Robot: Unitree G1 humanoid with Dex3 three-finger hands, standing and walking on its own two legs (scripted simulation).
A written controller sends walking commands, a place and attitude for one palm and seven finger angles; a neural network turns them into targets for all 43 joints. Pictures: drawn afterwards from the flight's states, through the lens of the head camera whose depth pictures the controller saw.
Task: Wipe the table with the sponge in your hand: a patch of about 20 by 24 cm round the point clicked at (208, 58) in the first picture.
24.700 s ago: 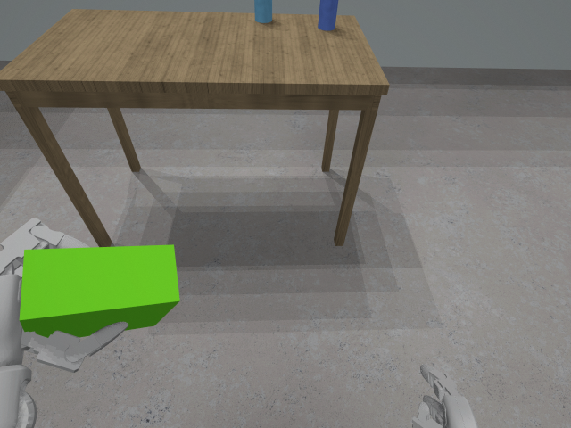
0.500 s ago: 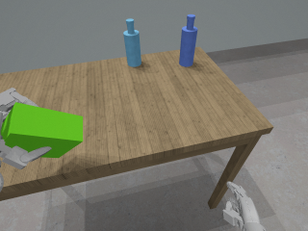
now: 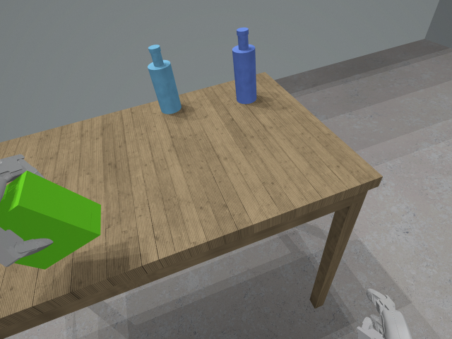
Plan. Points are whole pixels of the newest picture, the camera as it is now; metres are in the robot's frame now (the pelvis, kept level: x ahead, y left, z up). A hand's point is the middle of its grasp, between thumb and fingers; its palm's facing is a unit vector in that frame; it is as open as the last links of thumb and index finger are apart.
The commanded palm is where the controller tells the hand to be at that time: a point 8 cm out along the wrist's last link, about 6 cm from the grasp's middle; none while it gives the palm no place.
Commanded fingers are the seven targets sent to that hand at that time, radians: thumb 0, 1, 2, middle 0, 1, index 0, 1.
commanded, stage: turn the palm down, sponge in hand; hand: left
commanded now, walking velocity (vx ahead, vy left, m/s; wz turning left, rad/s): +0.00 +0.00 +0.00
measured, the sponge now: (50, 229) +0.23 +0.31 +0.14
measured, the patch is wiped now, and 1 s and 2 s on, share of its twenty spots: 0.00 0.00 0.00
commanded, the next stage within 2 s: move the sponge above the wiping area in 1.20 s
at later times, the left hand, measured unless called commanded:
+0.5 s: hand (0, 214) +0.21 +0.34 +0.20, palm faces +0.24 -0.23 -0.94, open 10.2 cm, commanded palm +0.16 +0.33 +0.27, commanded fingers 0.00 0.10 1.30 -1.20 -1.60 -1.20 -1.60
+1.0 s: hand (40, 230) +0.20 +0.29 +0.17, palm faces +0.11 -0.13 -0.99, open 10.2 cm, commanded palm +0.16 +0.30 +0.27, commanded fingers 0.00 0.10 1.30 -1.20 -1.60 -1.20 -1.60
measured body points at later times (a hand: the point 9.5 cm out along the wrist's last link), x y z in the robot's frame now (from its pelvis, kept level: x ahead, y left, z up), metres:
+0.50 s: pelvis -0.02 +0.04 +0.02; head -0.03 +0.00 +0.46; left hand +0.20 +0.35 +0.25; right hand +0.26 -0.11 -0.04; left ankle +0.02 +0.14 -0.72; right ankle +0.00 -0.08 -0.72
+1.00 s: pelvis -0.02 +0.02 +0.02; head -0.04 -0.04 +0.46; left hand +0.19 +0.29 +0.22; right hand +0.26 -0.16 -0.05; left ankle +0.02 +0.14 -0.72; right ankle +0.00 -0.08 -0.72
